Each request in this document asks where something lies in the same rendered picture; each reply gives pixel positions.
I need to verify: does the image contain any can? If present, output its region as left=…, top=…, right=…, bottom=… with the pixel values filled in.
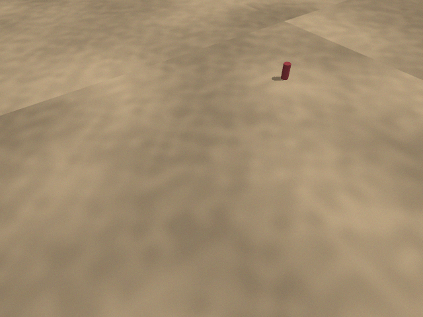
left=281, top=62, right=291, bottom=80

